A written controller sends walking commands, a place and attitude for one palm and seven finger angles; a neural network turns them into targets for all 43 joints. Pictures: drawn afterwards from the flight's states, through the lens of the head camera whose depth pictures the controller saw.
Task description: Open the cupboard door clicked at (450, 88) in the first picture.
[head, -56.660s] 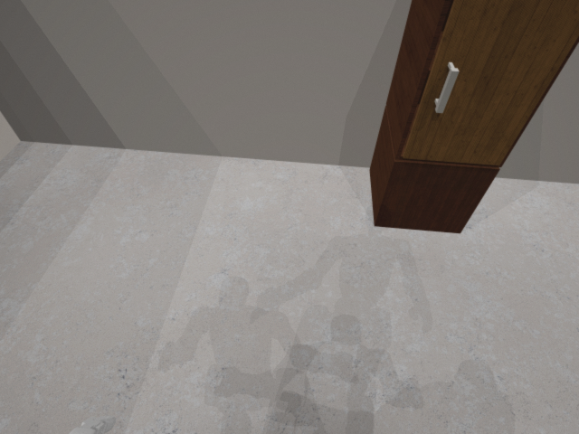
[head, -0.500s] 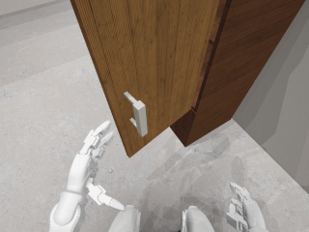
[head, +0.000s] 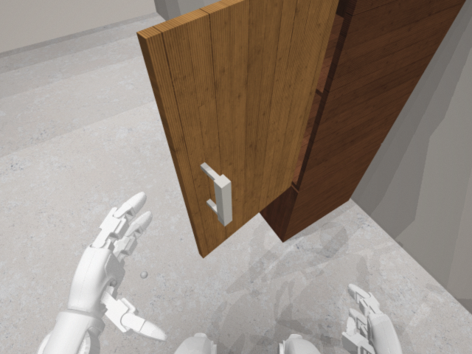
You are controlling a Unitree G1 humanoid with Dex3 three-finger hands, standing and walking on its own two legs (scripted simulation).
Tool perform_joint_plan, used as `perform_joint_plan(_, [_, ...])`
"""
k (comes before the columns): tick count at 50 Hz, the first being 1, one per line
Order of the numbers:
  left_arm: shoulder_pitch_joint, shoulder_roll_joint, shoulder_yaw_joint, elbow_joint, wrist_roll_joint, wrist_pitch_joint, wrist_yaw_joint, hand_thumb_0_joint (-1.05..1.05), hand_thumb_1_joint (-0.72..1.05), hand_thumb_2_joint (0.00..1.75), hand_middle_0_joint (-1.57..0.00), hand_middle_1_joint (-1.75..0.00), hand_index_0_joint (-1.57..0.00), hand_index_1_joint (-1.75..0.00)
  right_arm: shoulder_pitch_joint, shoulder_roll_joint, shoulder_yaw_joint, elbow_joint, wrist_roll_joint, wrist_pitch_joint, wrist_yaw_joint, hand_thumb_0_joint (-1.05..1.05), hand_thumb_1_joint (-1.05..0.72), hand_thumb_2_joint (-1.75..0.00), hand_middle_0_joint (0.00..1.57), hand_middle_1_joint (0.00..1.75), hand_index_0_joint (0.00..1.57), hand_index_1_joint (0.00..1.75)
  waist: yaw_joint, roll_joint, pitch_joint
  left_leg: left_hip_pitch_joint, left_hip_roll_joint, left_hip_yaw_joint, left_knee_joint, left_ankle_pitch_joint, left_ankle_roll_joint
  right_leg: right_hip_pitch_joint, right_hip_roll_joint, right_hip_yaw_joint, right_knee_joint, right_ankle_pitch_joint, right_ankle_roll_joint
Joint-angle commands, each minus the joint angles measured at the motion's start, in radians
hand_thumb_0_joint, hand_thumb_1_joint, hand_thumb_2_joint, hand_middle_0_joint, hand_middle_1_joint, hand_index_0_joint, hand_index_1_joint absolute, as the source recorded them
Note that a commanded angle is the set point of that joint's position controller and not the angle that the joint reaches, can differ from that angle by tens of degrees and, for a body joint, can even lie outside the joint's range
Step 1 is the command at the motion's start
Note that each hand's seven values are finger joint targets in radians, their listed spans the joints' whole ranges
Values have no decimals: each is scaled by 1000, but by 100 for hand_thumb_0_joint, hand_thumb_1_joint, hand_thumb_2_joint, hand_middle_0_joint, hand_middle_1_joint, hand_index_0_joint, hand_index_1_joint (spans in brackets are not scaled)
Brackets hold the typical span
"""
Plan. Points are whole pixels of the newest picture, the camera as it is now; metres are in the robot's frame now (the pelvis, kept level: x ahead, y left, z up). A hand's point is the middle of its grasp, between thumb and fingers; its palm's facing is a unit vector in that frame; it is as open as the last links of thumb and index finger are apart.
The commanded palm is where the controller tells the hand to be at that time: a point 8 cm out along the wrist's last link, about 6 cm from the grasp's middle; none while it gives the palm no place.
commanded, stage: draw the hand back to the body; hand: left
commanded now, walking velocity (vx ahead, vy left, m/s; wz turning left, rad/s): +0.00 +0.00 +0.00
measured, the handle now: (216, 195) +0.39 +0.06 +0.03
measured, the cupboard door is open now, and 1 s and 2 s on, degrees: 99 99 99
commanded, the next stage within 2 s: step back with the hand held close in 1.24 s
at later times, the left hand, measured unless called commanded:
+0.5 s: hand (57, 251) +0.22 +0.23 +0.15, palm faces +0.27 -0.89 -0.38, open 13.4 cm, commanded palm +0.18 +0.27 +0.18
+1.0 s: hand out of the picture +0.23 +0.27 +0.24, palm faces +0.47 -0.78 -0.41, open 7.9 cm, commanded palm +0.18 +0.30 +0.25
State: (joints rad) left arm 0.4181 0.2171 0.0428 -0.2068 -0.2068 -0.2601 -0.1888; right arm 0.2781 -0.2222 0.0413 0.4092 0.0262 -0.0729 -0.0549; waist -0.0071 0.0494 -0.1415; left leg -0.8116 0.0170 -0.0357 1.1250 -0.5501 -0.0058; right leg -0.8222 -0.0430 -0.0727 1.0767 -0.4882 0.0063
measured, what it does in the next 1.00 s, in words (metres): rises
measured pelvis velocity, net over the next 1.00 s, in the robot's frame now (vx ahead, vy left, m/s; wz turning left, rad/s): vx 0.03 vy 0.00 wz -0.02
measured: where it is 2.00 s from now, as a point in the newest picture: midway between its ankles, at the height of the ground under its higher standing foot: outside the picture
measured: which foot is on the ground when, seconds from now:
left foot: down 0.00-1.00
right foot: down 0.00-1.00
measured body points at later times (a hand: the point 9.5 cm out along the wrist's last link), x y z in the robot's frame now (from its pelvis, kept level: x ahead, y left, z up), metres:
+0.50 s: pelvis +0.03 +0.01 +0.06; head +0.03 -0.01 +0.51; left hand +0.20 +0.27 +0.17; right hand +0.20 -0.21 -0.02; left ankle +0.00 +0.12 -0.66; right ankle +0.02 -0.13 -0.66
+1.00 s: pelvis +0.03 +0.00 +0.08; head +0.02 -0.02 +0.53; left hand +0.20 +0.31 +0.26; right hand +0.22 -0.21 +0.00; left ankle +0.00 +0.12 -0.66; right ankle +0.02 -0.13 -0.66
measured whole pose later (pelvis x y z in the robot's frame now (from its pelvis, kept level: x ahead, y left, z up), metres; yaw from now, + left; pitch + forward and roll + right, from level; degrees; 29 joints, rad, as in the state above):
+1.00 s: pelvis +0.03 +0.00 +0.08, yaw -1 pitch -3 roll -1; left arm 0.44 0.33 0.36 -0.36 -0.05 -0.08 0.11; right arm 0.19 -0.23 0.03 0.63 -0.01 -0.12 -0.09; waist 0.08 0.07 0.02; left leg -0.07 0.02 0.01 0.42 -0.29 0.00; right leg -0.10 -0.03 -0.05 0.39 -0.23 0.02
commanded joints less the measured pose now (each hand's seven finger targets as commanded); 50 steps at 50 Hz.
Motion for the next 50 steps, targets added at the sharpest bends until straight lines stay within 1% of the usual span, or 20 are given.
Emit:
perform_joint_plan(1, [6,103,82,-245,-34,-53,-26,0,-50,30,-15,-30,-15,-30,-53,-122,-59,-172,9,-65,-13,0,-90,-90,20,30,20,30,-6,-33,-156,139,-38,2,-235,234,11,223,57,-8,-193,194,-24])
perform_joint_plan(4, [4,120,110,-270,-46,-44,-32,0,-47,32,-15,-30,-15,-30,-57,-122,-56,-170,14,-73,-14,0,-90,-90,20,30,20,30,-2,11,-127,171,-34,-1,-262,243,7,237,60,-13,-211,194,-26])
perform_joint_plan(8, [20,142,152,-299,-67,-21,-46,0,-32,37,-16,-30,-16,-30,-58,-120,-52,-166,18,-83,-17,0,-90,-90,20,30,20,30,7,9,-135,215,-31,-4,-290,302,7,298,63,-18,-234,253,-25])
perform_joint_plan(9, [23,283,178,-378,87,38,101,0,-29,39,-16,-30,-16,-30,-63,-115,-53,-164,7,-67,-45,0,-90,-90,20,30,20,30,65,37,-184,258,-18,16,-357,339,14,359,32,37,-290,258,-37])
perform_joint_plan(10, [93,182,128,-369,105,88,169,0,-26,40,-16,-30,-16,-30,-52,-91,-45,-168,2,-63,-55,0,-90,-90,20,30,20,30,36,27,-124,278,-17,23,-373,339,14,346,32,24,-314,259,-30])
perform_joint_plan(11, [111,148,94,-366,131,123,212,0,-22,42,-16,-30,-16,-30,-44,-90,-41,-152,3,-56,-57,0,-90,-90,20,30,20,30,29,46,-84,291,-13,21,-386,357,13,355,30,16,-326,265,-27])
perform_joint_plan(13, [92,162,95,-386,157,160,263,0,-15,45,-16,-30,-16,-30,-60,-98,-35,-136,-2,-51,-60,0,-90,-90,20,30,20,30,25,22,-56,321,-9,19,-411,361,15,386,33,9,-362,266,-25])
perform_joint_plan(15, [75,196,130,-388,170,174,298,0,-8,48,-16,-30,-16,-30,-67,-101,-34,-119,-7,-52,-68,0,-90,-90,20,30,20,30,24,-2,-54,363,-9,24,-438,363,18,426,31,10,-398,286,-23])
perform_joint_plan(17, [55,215,157,-360,176,183,319,0,-1,51,-17,-30,-17,-30,-85,-106,-30,-99,-11,-56,-75,0,-90,-90,20,30,20,30,27,-31,-17,384,-11,27,-472,354,21,467,31,11,-442,290,-23])
perform_joint_plan(20, [26,218,173,-371,182,180,334,0,9,55,-17,-30,-17,-30,-97,-103,-25,-76,-12,-69,-77,0,-90,-90,20,30,20,30,31,-1,-5,453,-9,30,-528,374,19,512,29,7,-482,304,-21])
perform_joint_plan(22, [31,229,196,-359,181,180,338,0,17,58,-17,-30,-17,-30,-116,-106,-23,-57,-14,-81,-77,0,-90,-90,20,30,20,30,41,-19,9,479,-9,29,-558,408,20,558,31,6,-515,334,-22])
perform_joint_plan(26, [14,228,217,-381,183,171,337,0,31,64,-18,-30,-18,-30,-133,-102,-21,-24,-18,-103,-69,0,-90,-90,20,30,20,30,46,16,26,554,-4,30,-619,499,15,620,31,1,-558,393,-19])
perform_joint_plan(27, [19,249,247,-375,182,167,339,0,34,66,-18,-30,-18,-30,-141,-106,-24,-14,-20,-108,-67,0,-90,-90,20,30,20,30,55,3,21,563,-4,34,-630,513,14,651,30,1,-575,409,-21])
perform_joint_plan(29, [32,248,264,-386,180,160,336,0,41,69,-18,-30,-18,-30,-147,-101,-24,0,-21,-113,-61,0,-90,-90,20,30,20,30,59,11,27,593,1,34,-654,575,11,679,31,-2,-588,444,-18])
perform_joint_plan(34, [15,267,330,-364,170,147,328,0,58,76,-19,-30,-19,-30,-170,-98,-32,28,-26,-111,-50,0,-90,-90,20,30,20,30,66,-15,77,627,4,47,-708,574,10,721,36,2,-645,461,-16])
perform_joint_plan(37, [-11,294,375,-380,171,135,327,0,69,81,-19,-30,-19,-30,-181,-101,-36,42,-29,-113,-47,0,-90,-90,20,30,20,30,73,27,69,657,2,54,-724,608,10,751,37,7,-669,490,-18])
perform_joint_plan(39, [-30,294,385,-393,167,129,325,0,76,84,-19,-30,-19,-30,-184,-98,-39,46,-29,-110,-43,0,-90,-90,20,30,20,30,70,16,70,673,3,57,-737,605,10,757,39,7,-679,491,-15])
perform_joint_plan(42, [-55,329,436,-392,165,122,327,0,87,88,-20,-30,-20,-30,-197,-102,-44,58,-31,-110,-43,0,-90,-90,20,30,20,30,78,20,73,688,1,63,-747,601,12,771,43,13,-701,498,-16])
perform_joint_plan(45, [-31,267,395,-335,158,125,317,0,90,90,-20,-30,-20,-30,-192,-100,-48,67,-32,-103,-38,0,-90,-90,20,30,20,30,69,-8,110,689,4,67,-761,590,15,760,42,10,-713,493,-10])
perform_joint_plan(50, [-59,283,394,-351,162,123,312,0,90,90,-20,-30,-20,-30,-204,-107,-56,66,-33,-94,-35,0,-90,-90,20,30,20,30,71,-8,91,705,-2,68,-777,554,19,776,44,17,-731,472,-12])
